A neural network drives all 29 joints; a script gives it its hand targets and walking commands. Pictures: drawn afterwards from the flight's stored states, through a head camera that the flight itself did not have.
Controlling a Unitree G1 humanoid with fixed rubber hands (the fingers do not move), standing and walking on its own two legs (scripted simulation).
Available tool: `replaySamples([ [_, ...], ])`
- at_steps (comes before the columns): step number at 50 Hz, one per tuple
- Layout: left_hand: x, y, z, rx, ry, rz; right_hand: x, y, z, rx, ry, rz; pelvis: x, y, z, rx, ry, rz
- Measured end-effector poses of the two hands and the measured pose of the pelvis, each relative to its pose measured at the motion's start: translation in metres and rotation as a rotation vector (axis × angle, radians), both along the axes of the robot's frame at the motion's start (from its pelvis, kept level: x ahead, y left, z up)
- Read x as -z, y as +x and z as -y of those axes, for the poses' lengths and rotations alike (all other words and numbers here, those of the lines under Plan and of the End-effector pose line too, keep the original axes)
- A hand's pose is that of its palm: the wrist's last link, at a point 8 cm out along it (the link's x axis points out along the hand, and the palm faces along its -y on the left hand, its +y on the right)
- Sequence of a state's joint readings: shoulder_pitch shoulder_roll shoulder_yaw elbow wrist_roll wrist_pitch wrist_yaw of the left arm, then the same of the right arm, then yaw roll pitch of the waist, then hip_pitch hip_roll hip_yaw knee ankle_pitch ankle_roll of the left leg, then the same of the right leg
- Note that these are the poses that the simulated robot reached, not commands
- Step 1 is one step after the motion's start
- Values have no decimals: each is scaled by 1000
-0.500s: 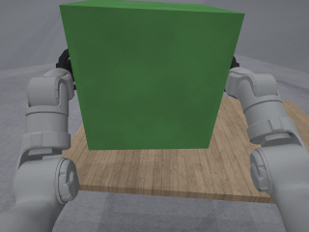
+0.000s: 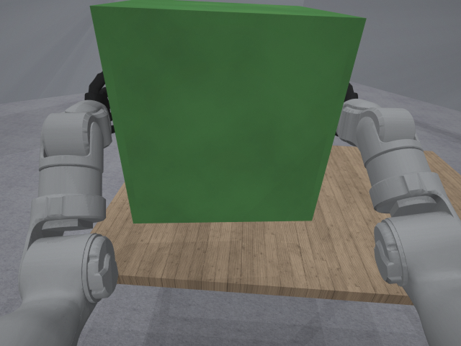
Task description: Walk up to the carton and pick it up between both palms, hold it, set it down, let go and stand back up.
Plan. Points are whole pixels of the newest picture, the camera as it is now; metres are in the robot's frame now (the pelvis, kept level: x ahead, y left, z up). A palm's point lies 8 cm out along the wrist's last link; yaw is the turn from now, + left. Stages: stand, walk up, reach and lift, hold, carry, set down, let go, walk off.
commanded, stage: hold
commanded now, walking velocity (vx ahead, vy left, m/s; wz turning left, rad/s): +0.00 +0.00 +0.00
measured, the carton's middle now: (223, 105) +0.42 -0.01 +0.31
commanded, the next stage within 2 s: none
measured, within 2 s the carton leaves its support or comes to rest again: neither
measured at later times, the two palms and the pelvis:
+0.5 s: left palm (99, 115) +0.37 +0.18 +0.32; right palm (344, 117) +0.36 -0.20 +0.32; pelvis +0.00 +0.00 +0.00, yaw +0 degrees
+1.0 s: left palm (97, 112) +0.37 +0.19 +0.32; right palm (342, 113) +0.37 -0.19 +0.32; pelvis +0.00 +0.00 +0.00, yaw +0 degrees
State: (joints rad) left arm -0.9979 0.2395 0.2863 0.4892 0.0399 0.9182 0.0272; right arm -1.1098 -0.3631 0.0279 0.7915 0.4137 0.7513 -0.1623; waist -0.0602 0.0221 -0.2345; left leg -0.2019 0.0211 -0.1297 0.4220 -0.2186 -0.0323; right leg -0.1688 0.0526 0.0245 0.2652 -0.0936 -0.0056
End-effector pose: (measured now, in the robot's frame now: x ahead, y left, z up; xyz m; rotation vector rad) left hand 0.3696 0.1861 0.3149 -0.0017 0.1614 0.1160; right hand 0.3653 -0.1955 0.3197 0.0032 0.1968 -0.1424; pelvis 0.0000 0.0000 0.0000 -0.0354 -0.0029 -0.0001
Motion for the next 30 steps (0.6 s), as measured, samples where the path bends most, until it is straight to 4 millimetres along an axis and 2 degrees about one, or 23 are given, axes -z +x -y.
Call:
replaySamples([
  [30,-3,-2,2,-6,0,4,3,-1,2,-3,16,-1,0,-2,0,-3,1,-2],
])
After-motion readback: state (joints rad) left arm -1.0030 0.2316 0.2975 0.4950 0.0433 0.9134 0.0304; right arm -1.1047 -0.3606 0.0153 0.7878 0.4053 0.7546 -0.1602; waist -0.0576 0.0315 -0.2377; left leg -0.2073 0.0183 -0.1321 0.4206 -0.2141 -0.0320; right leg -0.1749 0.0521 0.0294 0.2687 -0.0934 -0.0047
